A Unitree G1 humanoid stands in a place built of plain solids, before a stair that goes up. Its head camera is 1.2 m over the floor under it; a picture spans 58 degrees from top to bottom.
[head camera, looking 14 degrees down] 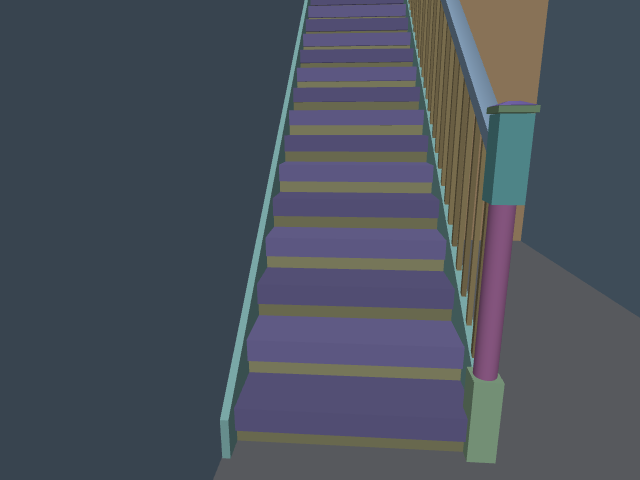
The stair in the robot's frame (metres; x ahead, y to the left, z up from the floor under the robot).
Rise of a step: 0.17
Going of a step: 0.24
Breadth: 0.92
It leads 4 degrees to the right of straight ahead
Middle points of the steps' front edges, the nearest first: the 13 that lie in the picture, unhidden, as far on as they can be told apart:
1.44 -0.11 0.16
1.67 -0.14 0.33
1.91 -0.16 0.50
2.14 -0.18 0.67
2.38 -0.19 0.84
2.61 -0.21 1.01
2.85 -0.23 1.18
3.08 -0.24 1.35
3.32 -0.26 1.52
3.55 -0.28 1.68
3.79 -0.30 1.85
4.02 -0.31 2.02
4.26 -0.33 2.19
